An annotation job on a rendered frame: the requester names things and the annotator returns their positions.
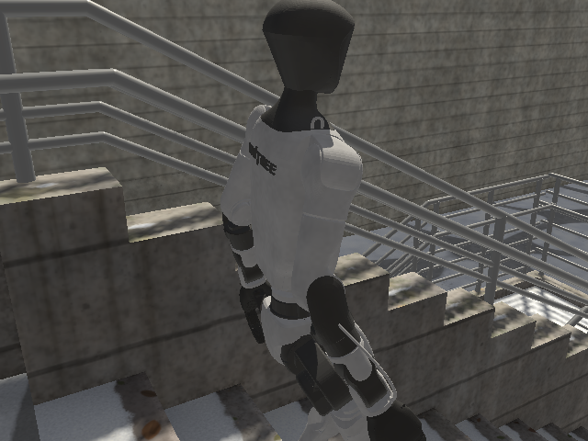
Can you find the robot left forearm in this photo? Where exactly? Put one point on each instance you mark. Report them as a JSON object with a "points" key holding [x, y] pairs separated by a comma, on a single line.
{"points": [[242, 243]]}

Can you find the robot right forearm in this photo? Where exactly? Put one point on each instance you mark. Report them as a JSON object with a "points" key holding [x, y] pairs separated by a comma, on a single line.
{"points": [[328, 307]]}

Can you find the robot head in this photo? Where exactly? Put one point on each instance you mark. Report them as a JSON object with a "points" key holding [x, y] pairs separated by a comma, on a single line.
{"points": [[309, 40]]}

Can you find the right robot thigh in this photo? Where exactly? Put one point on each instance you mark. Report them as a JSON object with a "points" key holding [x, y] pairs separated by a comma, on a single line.
{"points": [[328, 392]]}

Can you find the left robot hand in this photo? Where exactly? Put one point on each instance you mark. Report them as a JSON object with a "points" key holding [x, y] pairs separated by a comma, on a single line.
{"points": [[252, 298]]}

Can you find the right robot hand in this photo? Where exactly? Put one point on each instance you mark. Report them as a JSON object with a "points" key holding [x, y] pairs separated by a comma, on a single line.
{"points": [[398, 423]]}

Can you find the left robot upper arm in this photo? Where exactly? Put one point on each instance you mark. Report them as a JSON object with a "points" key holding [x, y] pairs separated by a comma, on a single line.
{"points": [[235, 201]]}

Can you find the right robot upper arm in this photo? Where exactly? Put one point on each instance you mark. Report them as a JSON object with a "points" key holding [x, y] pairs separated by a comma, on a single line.
{"points": [[331, 173]]}

